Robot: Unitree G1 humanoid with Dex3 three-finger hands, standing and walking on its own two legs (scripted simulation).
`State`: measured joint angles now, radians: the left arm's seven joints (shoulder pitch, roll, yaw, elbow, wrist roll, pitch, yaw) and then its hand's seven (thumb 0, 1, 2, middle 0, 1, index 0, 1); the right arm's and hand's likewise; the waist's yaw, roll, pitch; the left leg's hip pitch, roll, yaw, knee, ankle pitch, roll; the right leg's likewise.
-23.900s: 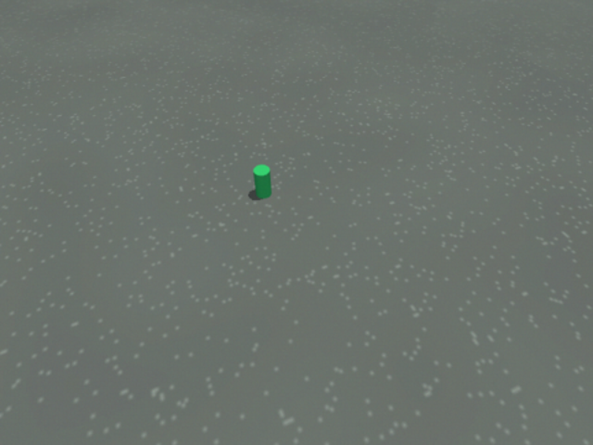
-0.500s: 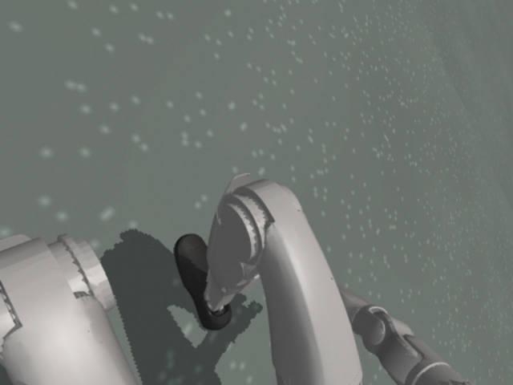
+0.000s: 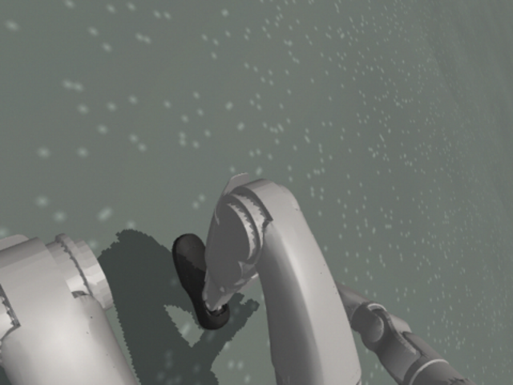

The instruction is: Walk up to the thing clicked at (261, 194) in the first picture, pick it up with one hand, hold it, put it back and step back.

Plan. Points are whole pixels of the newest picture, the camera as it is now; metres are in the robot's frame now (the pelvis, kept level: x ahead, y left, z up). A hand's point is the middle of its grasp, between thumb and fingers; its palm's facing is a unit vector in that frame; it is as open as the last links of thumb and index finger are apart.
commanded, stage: open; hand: left
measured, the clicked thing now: out of the picture +0.47 +0.30 -0.22
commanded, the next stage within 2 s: withdraw in 0.06 s
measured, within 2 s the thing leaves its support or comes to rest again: neither
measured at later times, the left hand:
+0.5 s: hand out of the picture +0.47 +0.35 -0.13, palm faces +0.52 -0.85 +0.01, open 17.0 cm
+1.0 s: hand out of the picture +0.40 +0.44 -0.01, palm faces +0.43 -0.82 -0.38, open 17.3 cm
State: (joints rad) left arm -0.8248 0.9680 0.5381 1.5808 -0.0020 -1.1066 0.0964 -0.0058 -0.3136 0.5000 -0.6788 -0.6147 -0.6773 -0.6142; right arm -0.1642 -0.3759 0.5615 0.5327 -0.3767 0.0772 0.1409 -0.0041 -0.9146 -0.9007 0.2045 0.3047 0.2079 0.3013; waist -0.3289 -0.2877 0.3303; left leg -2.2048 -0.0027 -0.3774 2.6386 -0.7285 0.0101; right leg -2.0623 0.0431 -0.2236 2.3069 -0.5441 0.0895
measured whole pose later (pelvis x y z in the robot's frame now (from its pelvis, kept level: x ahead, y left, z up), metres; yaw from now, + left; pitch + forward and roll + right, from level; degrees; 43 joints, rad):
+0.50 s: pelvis +0.00 +0.00 +0.00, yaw +1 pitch +15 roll -19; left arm -0.80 0.96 0.63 1.35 0.00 -1.00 0.02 -0.01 -0.60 0.14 -0.18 -0.17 -0.18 -0.18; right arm -0.10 -0.37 0.51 0.53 -0.34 0.11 0.13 0.00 -0.92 -0.91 0.20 0.30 0.21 0.30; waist -0.29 -0.26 0.30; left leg -2.20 0.00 -0.36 2.62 -0.72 0.01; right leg -2.07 0.04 -0.21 2.30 -0.54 0.07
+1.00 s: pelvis +0.01 +0.00 +0.06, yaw +7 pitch +29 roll -12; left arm -0.68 0.83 0.51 1.04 0.14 -0.39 -0.07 -0.01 -0.53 0.07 -0.08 -0.07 -0.08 -0.07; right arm 0.10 -0.30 0.15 0.59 -0.08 0.19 0.10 0.00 -0.92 -0.91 0.20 0.31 0.21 0.30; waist -0.17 -0.04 -0.05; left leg -2.21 0.01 -0.14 2.38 -0.69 0.05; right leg -2.13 -0.03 -0.06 2.20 -0.60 0.03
